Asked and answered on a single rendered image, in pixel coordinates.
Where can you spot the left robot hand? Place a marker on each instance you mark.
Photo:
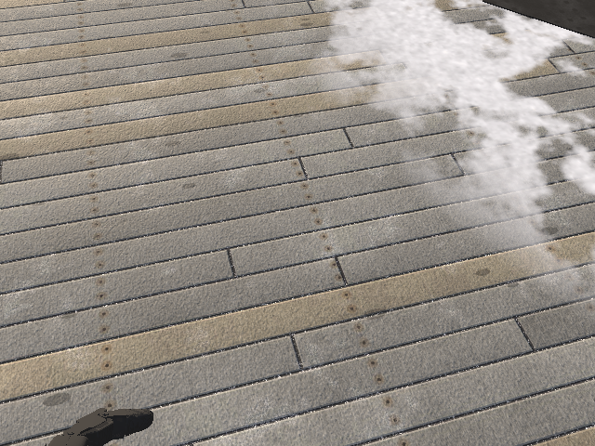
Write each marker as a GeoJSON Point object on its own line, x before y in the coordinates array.
{"type": "Point", "coordinates": [100, 427]}

